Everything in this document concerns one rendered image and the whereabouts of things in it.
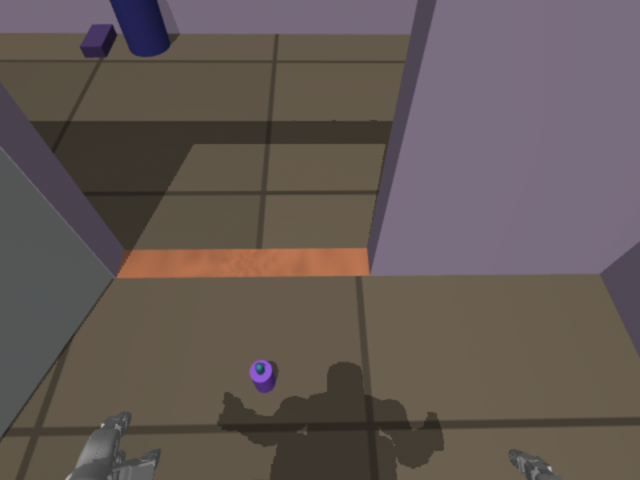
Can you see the right robot hand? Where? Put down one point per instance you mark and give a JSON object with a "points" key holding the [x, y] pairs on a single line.
{"points": [[534, 468]]}

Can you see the left robot arm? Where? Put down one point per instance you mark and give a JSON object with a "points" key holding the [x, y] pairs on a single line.
{"points": [[91, 471]]}

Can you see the left robot hand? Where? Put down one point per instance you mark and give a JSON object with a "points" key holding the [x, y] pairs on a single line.
{"points": [[102, 447]]}

